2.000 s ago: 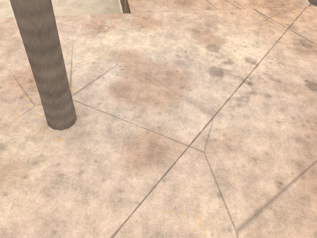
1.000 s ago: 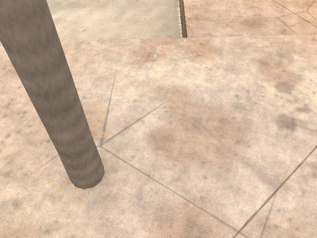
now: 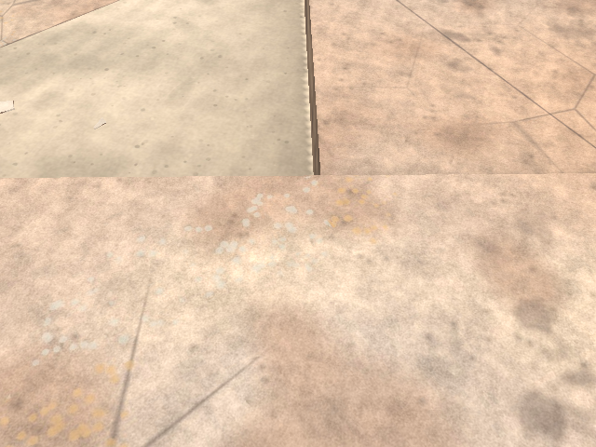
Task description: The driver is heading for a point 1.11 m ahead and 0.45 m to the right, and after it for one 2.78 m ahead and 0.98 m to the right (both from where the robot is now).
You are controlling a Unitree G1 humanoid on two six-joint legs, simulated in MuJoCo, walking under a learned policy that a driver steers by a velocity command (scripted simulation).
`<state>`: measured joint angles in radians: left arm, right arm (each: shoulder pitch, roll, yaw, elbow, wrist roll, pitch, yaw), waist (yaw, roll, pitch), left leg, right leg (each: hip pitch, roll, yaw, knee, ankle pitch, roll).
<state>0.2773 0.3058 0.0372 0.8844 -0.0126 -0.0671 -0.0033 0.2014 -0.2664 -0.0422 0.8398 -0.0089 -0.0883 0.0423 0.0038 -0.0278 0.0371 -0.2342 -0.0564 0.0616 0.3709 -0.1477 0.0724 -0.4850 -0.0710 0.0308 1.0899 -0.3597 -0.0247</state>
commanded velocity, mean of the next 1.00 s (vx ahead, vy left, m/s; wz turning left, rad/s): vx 0.50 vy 0.00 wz -0.40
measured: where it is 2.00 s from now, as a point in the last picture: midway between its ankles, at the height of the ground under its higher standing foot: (479, 266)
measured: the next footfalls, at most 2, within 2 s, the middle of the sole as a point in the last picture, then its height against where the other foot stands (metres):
right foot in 0.34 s outside the picture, level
left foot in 0.84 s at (324, 371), level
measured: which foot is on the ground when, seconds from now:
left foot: down 0.00-0.36, up 0.38-0.82, down 0.84-1.00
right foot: up 0.00-0.32, down 0.34-0.86, up 0.88-1.00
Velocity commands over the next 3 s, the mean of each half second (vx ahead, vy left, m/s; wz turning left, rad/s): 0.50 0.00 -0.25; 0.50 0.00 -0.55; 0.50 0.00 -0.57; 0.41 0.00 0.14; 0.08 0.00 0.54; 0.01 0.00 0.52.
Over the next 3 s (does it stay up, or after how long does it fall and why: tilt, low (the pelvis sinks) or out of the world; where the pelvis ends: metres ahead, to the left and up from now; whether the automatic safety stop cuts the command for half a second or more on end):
stays up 1.08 -0.50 0.00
